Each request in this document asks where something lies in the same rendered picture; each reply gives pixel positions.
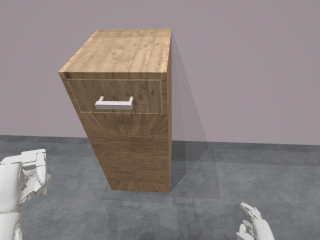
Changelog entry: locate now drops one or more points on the right robot hand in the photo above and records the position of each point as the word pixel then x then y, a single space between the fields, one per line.
pixel 258 230

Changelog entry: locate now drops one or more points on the drawer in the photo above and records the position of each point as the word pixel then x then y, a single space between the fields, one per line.
pixel 146 93

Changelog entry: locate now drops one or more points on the robot left forearm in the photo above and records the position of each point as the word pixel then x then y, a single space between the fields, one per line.
pixel 10 226

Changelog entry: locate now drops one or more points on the handle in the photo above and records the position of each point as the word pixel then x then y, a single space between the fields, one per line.
pixel 114 105

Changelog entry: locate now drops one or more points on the left robot hand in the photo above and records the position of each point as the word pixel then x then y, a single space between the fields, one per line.
pixel 13 179

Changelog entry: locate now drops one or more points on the cabinet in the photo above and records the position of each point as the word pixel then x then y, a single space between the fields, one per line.
pixel 134 149

